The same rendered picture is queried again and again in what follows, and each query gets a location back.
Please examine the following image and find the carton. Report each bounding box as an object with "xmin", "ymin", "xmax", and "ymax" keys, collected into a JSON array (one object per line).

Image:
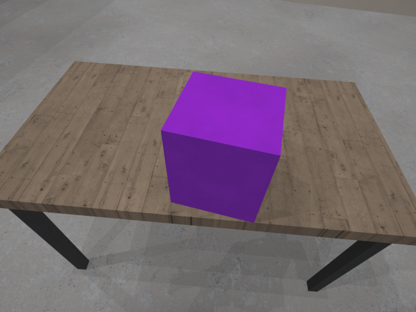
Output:
[{"xmin": 161, "ymin": 71, "xmax": 287, "ymax": 223}]

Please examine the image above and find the table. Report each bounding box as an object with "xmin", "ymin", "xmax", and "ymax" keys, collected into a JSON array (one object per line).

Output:
[{"xmin": 0, "ymin": 61, "xmax": 416, "ymax": 292}]

